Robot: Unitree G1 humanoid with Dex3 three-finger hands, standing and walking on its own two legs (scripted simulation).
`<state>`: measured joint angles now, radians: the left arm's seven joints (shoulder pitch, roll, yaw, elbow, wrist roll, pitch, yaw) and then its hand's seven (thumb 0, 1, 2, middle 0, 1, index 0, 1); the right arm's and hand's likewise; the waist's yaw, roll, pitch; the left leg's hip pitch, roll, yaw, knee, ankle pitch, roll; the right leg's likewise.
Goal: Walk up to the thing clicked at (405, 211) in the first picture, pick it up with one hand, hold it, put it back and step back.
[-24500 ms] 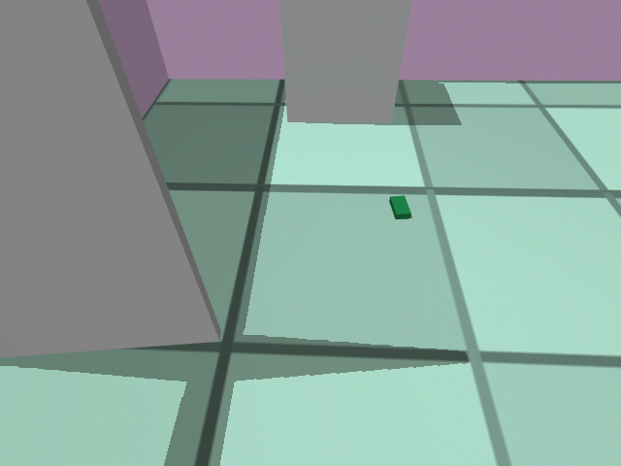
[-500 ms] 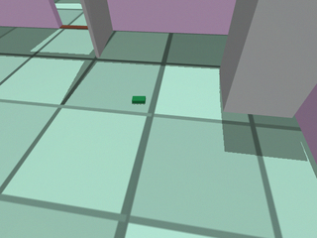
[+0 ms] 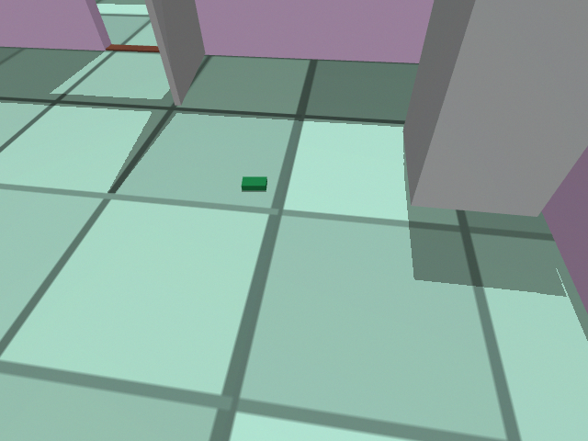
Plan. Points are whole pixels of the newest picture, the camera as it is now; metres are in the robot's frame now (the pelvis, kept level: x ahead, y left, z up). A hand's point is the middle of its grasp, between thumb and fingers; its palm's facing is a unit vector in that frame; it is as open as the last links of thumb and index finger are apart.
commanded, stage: stand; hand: left
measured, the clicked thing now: (254, 183) +1.45 +0.26 -0.77
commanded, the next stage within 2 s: walk up in 0.42 s
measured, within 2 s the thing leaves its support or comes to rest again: neither
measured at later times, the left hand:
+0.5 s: hand out of the picture +0.07 +0.27 -0.15, palm faces +0.02 -0.94 -0.33, open 7.4 cm
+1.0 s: hand (97, 405) +0.22 +0.35 -0.16, palm faces -0.03 -0.95 -0.32, open 7.4 cm
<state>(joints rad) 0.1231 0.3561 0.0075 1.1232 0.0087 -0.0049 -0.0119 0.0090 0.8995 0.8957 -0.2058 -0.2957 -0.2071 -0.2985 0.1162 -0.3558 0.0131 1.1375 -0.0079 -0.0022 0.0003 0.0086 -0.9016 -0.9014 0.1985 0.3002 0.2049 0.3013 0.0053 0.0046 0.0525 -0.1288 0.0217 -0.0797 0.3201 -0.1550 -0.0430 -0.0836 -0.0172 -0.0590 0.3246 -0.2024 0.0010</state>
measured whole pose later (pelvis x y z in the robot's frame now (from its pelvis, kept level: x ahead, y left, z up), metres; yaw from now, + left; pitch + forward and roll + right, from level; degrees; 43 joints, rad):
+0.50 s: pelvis +0.01 +0.00 +0.00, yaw +2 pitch -2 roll +0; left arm 0.16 0.36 0.06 1.08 0.03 -0.02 -0.05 0.01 0.90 0.90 -0.21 -0.30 -0.21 -0.30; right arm 0.17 -0.37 -0.03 1.09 -0.03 0.00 0.03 0.01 -0.90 -0.90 0.20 0.30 0.21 0.30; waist 0.00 0.01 0.02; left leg -0.22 0.02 -0.06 0.53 -0.38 0.02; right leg -0.10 -0.02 -0.08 0.39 -0.33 -0.02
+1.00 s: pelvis +0.17 +0.08 -0.01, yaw +1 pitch -4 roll +1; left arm 0.26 0.44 0.07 0.98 0.02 -0.02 -0.10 0.01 0.90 0.90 -0.20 -0.30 -0.20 -0.30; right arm 0.31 -0.38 -0.07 0.96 -0.02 -0.08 0.05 0.01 -0.90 -0.90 0.20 0.30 0.21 0.30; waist -0.02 -0.07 0.06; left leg -0.09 0.01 0.12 0.40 -0.25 0.02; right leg -0.51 -0.06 0.05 0.90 -0.25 0.00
